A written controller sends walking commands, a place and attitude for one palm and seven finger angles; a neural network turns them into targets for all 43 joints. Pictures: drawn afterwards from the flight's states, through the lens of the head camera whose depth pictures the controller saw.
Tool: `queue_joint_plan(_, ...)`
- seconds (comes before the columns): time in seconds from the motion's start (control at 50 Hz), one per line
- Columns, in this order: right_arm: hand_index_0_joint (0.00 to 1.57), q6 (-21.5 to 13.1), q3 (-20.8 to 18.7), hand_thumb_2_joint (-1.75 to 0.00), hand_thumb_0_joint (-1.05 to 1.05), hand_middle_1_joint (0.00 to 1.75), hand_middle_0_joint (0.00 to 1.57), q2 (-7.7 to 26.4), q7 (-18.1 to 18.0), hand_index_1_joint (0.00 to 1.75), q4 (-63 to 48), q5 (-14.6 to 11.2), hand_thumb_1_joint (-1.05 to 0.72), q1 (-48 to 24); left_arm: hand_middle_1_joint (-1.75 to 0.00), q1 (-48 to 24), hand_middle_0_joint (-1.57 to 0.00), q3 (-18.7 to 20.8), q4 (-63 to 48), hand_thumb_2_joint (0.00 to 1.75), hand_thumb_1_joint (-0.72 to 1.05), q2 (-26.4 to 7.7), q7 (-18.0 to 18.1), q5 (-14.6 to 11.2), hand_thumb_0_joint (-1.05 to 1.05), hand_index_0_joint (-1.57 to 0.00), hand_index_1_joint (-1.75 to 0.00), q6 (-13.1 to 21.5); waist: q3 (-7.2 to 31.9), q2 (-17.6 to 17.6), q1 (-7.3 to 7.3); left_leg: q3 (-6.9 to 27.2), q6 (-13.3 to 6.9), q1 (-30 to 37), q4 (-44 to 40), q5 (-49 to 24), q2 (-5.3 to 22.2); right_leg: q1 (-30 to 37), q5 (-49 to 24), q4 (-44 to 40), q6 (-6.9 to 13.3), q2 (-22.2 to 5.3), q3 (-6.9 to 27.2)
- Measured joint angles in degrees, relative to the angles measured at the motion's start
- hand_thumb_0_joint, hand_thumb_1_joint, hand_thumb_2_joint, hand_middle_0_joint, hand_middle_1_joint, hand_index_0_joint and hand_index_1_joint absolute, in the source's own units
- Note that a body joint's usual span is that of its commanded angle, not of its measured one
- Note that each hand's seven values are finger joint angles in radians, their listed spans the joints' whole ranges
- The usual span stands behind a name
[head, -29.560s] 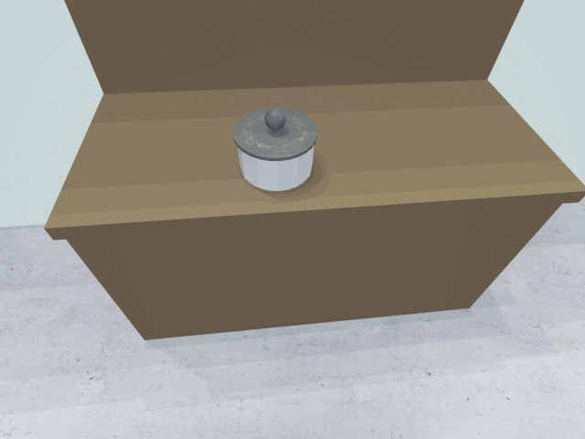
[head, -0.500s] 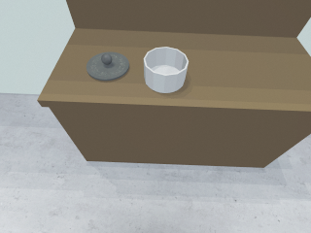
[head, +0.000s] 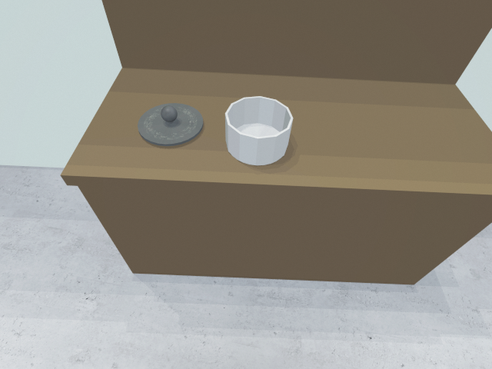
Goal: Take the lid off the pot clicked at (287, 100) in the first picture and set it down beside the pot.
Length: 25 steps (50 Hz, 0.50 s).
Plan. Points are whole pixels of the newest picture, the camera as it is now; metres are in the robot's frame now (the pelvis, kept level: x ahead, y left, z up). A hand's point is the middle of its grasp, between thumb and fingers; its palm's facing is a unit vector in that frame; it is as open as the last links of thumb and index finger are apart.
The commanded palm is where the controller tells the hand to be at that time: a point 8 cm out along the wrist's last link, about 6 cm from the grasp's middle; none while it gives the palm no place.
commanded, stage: let the arm hang, fingers relaxed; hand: left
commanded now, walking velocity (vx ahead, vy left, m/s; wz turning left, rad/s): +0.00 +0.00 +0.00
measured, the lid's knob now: (169, 113) +0.75 +0.25 -0.05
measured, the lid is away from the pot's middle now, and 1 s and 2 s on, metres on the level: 0.26 0.26 0.26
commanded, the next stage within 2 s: look to check the result in 0.62 s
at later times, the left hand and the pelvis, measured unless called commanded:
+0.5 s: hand out of the picture +0.00 +0.17 -0.18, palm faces +0.05 -0.99 -0.16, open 7.3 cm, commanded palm none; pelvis +0.00 +0.01 +0.00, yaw +0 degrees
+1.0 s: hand out of the picture +0.00 +0.18 -0.18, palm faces +0.06 -0.98 -0.18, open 7.3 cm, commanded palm none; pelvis +0.00 +0.01 +0.00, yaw +1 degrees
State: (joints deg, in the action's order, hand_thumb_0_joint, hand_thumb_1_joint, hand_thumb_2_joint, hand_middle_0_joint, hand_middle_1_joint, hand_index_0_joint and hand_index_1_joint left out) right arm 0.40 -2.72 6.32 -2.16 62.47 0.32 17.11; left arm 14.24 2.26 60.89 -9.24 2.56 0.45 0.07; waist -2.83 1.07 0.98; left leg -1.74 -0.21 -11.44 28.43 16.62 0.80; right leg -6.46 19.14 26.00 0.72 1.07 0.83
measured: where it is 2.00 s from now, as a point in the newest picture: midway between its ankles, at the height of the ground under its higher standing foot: outside the picture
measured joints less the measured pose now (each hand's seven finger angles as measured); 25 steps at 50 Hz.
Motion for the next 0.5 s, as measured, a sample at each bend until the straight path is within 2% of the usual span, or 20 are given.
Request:
queue_joint_plan(0.26,0.20,-0.3,0.1,-0.90,0.01,0.30,0.19,0.1,-0.5,0.29,0.7,-0.2,-0.92,-1.0,-0.30,2.4,-0.20,-0.6,2.3,0.90,0.91,1.8,-0.1,0.1,0.01,-0.20,-0.30,0.2,-0.6,0.6,-0.67,0.0,-0.3,0.5,-0.3,0.2,-0.4,0.7,0.1,-0.5,-0.4,-0.4,0.0)
queue_joint_plan(0.5,0.20,-0.4,0.1,-0.90,0.01,0.30,0.19,0.0,-0.7,0.29,1.1,-0.1,-0.93,-1.3,-0.30,2.0,-0.20,-0.6,2.7,0.90,0.92,1.7,0.0,0.1,0.01,-0.20,-0.30,0.3,-0.9,0.8,-0.66,-0.1,-0.6,0.7,-0.5,0.2,-0.7,0.8,0.1,-0.7,-0.6,-0.7,0.0)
